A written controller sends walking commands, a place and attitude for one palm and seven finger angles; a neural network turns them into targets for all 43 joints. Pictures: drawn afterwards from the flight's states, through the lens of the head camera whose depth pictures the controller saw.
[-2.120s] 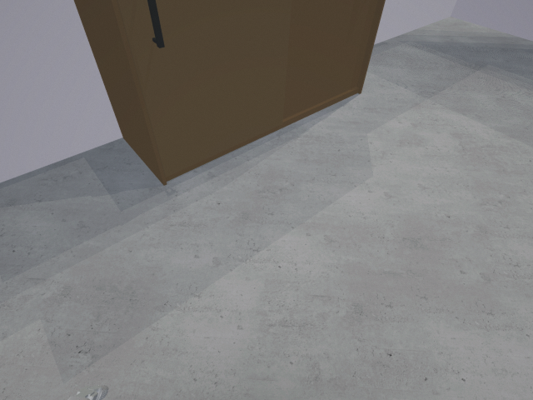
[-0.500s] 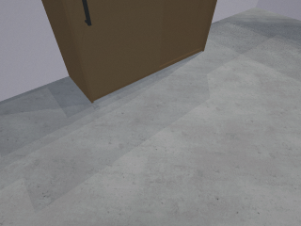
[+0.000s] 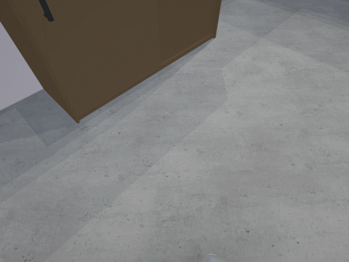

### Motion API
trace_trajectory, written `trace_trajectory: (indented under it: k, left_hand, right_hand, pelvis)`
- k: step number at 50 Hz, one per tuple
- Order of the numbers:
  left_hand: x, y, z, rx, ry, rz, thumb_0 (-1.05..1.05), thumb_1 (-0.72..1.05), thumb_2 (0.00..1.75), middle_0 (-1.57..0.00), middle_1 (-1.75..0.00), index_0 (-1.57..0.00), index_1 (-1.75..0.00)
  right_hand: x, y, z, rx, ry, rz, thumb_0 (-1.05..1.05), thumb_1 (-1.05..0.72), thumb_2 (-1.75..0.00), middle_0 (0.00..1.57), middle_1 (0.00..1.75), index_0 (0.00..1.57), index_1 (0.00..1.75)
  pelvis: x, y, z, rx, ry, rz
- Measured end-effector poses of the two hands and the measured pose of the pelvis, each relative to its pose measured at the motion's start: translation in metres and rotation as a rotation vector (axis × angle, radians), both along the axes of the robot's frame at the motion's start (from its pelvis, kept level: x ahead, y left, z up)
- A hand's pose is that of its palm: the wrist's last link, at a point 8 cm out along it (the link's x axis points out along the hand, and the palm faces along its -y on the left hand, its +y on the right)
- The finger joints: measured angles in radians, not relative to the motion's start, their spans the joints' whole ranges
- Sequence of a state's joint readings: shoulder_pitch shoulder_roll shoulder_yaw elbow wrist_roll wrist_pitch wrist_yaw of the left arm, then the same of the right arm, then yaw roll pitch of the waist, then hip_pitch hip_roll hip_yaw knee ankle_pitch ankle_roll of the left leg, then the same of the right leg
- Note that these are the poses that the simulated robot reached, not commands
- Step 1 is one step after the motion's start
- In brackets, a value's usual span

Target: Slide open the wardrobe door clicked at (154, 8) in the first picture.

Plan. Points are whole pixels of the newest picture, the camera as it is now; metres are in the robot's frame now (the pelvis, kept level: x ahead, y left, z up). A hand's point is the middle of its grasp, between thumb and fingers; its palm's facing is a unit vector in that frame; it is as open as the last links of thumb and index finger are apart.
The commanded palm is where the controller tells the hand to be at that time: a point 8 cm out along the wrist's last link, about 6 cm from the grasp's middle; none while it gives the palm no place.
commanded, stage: walk to a spot facing it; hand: left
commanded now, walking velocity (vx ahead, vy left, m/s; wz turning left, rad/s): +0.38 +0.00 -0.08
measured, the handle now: out of the picture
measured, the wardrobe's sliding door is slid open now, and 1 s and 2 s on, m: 0.00 0.00 0.00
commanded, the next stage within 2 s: turn to face it in 1.34 s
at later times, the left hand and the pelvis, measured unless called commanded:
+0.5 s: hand (103, 246) +0.18 +0.20 -0.18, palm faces +0.04 -0.99 -0.12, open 7.4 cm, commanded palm none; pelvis +0.23 +0.04 +0.01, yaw -2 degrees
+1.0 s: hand (142, 125) +0.58 +0.14 -0.15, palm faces -0.20 -0.96 -0.19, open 7.4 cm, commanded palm none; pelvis +0.45 -0.02 +0.01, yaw -9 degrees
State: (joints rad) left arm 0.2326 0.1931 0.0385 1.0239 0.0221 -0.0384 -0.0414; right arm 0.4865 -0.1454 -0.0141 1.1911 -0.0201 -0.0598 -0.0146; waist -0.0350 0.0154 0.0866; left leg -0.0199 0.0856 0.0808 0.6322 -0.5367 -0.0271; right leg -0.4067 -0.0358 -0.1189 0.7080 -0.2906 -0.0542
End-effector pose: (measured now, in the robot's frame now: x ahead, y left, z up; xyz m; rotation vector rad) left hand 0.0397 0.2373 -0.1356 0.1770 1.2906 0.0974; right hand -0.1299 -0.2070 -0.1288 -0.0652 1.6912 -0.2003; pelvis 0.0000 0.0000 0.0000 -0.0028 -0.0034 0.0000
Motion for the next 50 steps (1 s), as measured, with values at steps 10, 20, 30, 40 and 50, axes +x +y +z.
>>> trace_trajectory:
  k: [10,20,30,40,50]
  left_hand:
    - [0.067,-0.023,0.016,-0.005,-0.018,0.016,0.0,0.91,0.9,-0.19,-0.3,-0.2,-0.3]
    - [0.094,-0.011,-0.007,-0.082,0.155,0.111,0.0,0.9,0.9,-0.2,-0.3,-0.2,-0.3]
    - [0.224,0.042,0.006,-0.036,0.1,0.046,0.01,0.91,0.9,-0.19,-0.3,-0.2,-0.3]
    - [0.382,0.029,0.027,-0.022,-0.036,-0.052,0.0,0.91,0.9,-0.19,-0.3,-0.19,-0.3]
    - [0.546,-0.05,0.017,-0.016,-0.149,-0.209,0.0,0.91,0.9,-0.19,-0.3,-0.19,-0.3]
  right_hand:
    - [0.206,-0.04,0.012,-0.063,-0.331,0.046,0.01,-0.91,-0.9,0.2,0.3,0.2,0.3]
    - [0.423,-0.002,0.026,-0.062,-0.606,0.183,0.01,-0.91,-0.9,0.2,0.3,0.2,0.3]
    - [0.442,0.019,0.03,-0.126,-0.52,0.056,-0.01,-0.95,-0.9,0.21,0.3,0.2,0.3]
    - [0.403,0.027,0.026,-0.076,-0.244,-0.073,0.0,-0.93,-0.9,0.2,0.3,0.2,0.3]
    - [0.419,0.027,0.001,0.043,-0.038,-0.222,0.01,-0.91,-0.9,0.2,0.3,0.2,0.3]
  pelvis:
    - [0.084,-0.011,0.023,0.003,-0.016,-0.019]
    - [0.186,0.021,0.011,-0.035,-0.007,-0.014]
    - [0.27,0.049,0.024,-0.011,-0.031,-0.064]
    - [0.352,0.039,0.033,0.014,-0.018,-0.106]
    - [0.448,-0.017,0.008,0.018,-0.009,-0.158]
